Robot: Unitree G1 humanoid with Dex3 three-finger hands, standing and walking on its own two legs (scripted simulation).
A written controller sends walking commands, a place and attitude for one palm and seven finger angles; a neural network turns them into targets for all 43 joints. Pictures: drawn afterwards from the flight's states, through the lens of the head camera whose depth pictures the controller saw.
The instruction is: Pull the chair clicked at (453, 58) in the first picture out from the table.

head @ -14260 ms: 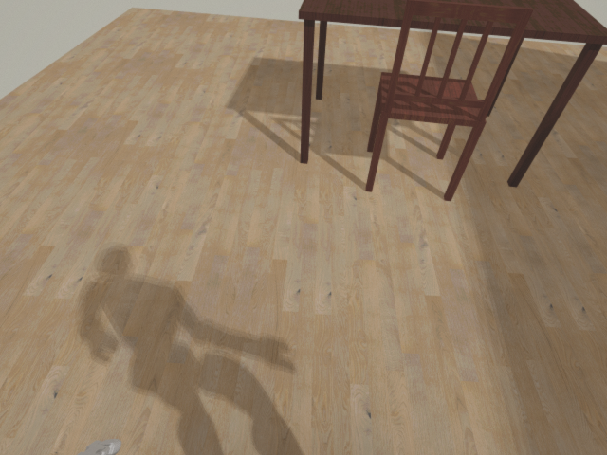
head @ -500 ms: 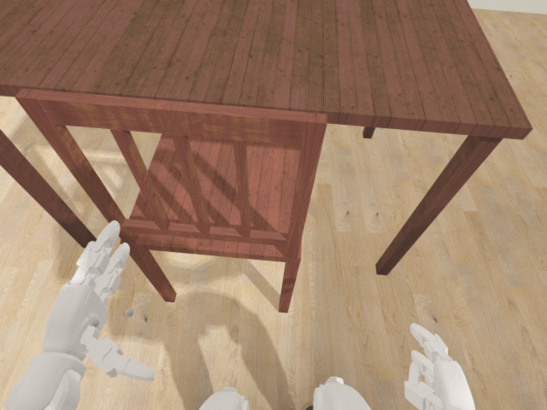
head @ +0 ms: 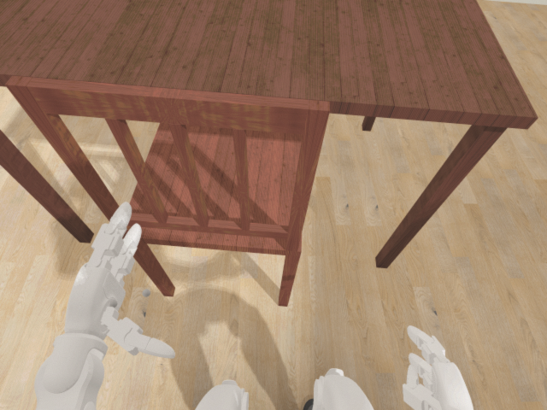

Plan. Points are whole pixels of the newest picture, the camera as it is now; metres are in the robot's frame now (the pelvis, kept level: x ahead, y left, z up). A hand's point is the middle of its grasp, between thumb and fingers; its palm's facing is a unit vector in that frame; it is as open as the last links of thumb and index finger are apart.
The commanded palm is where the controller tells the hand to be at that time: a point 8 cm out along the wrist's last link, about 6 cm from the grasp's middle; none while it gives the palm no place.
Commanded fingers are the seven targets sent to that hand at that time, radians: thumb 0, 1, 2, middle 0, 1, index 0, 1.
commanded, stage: aim the fingers beside a spindle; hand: left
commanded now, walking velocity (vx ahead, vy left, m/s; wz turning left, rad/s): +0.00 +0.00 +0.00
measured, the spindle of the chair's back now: (193, 181) +0.48 +0.16 -0.01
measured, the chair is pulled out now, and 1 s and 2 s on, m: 0.00 0.00 0.00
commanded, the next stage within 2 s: push the fingers through the gap in 1.60 s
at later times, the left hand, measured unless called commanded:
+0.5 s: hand (178, 278) +0.29 +0.15 +0.02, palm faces -0.05 -1.00 -0.05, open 17.0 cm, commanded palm +0.27 +0.21 +0.02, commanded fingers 0.00 -0.50 0.30 -0.06 -0.08 -0.06 -0.08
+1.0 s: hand (198, 263) +0.33 +0.13 -0.01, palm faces -0.05 -1.00 -0.04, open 17.0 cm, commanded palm +0.30 +0.18 +0.00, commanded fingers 0.00 -0.50 0.30 -0.06 -0.08 -0.06 -0.08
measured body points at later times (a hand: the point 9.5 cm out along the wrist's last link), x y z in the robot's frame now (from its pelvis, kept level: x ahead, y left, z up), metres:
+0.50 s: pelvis +0.00 -0.02 -0.01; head +0.10 -0.01 +0.43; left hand +0.29 +0.20 +0.02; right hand +0.17 -0.26 -0.10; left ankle -0.03 +0.09 -0.65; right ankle +0.05 -0.12 -0.65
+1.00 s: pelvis -0.01 -0.02 -0.03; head +0.10 -0.02 +0.41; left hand +0.32 +0.19 +0.00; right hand +0.14 -0.27 -0.13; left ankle -0.03 +0.09 -0.65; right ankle +0.05 -0.12 -0.65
